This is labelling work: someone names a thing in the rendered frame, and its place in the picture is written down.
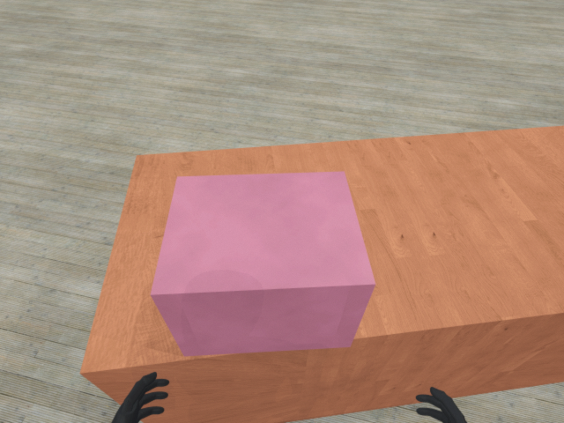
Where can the pedestal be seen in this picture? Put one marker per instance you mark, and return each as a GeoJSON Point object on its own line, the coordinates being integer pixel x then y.
{"type": "Point", "coordinates": [464, 233]}

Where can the robot right hand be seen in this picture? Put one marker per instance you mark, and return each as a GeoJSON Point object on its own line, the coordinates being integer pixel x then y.
{"type": "Point", "coordinates": [450, 412]}

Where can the robot left hand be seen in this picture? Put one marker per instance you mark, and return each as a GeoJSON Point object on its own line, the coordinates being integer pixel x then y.
{"type": "Point", "coordinates": [130, 411]}

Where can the carton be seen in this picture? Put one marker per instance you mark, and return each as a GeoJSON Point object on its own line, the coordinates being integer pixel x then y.
{"type": "Point", "coordinates": [253, 263]}

